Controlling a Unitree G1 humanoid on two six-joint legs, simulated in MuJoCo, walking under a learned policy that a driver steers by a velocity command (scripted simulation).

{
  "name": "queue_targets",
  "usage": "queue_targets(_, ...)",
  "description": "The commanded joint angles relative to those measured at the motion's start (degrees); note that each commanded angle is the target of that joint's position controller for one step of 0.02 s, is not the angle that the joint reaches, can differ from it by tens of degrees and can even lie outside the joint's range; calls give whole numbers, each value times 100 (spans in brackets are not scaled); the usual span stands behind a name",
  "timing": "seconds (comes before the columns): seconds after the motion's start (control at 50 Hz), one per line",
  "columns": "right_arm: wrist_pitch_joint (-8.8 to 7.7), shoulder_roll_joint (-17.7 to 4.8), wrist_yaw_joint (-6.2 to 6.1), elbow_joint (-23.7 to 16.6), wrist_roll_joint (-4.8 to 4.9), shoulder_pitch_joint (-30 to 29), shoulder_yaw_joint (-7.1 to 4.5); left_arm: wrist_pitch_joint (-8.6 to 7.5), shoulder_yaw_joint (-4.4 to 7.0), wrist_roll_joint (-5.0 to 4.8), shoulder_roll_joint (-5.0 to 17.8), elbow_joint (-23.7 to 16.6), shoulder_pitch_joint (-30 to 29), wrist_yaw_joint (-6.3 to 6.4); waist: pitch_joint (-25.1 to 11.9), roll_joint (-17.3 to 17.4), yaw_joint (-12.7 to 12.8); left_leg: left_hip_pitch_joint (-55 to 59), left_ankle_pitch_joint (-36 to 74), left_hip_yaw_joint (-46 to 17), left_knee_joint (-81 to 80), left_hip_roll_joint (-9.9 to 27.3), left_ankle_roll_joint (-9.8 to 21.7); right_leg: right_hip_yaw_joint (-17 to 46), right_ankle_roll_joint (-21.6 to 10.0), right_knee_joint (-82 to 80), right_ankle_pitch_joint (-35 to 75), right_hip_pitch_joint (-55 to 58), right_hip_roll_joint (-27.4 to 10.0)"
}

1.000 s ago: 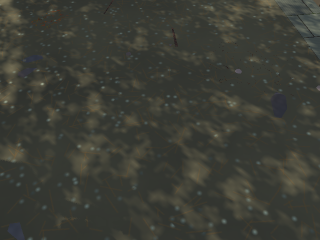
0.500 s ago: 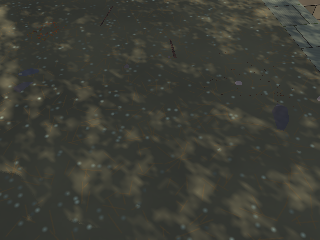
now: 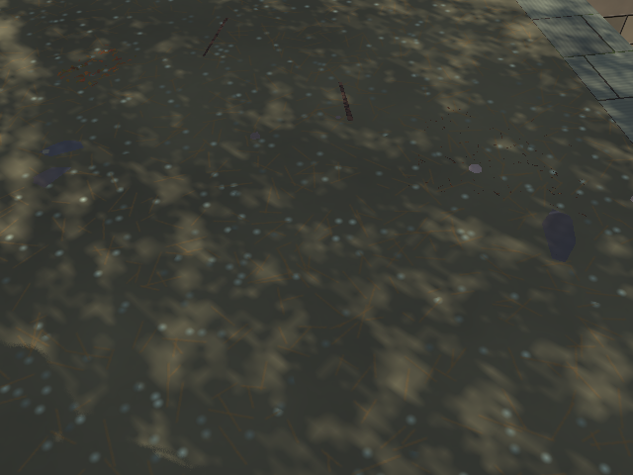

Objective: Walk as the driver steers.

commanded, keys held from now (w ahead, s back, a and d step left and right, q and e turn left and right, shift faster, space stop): no key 1.00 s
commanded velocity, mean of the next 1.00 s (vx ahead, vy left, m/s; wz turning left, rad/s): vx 0.00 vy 0.00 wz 0.00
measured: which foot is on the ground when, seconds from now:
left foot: down 0.00-1.00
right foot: down 0.00-1.00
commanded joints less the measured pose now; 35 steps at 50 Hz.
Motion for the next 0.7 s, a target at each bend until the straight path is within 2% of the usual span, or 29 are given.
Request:
queue_targets(0.02, -34, -549, -17, -114, 2, 239, -79, -45, 69, 1, 534, -85, 165, 18, 25, 42, -4, -497, 711, -242, -680, 276, 113, -21, -172, -307, 718, 280, -17)
queue_targets(0.7, -28, -345, -36, -18, 24, 840, 7, -81, -18, -24, 349, 56, 709, 27, 129, 5, -7, -511, 736, -161, -677, 224, 86, -25, -190, -345, 683, 129, 8)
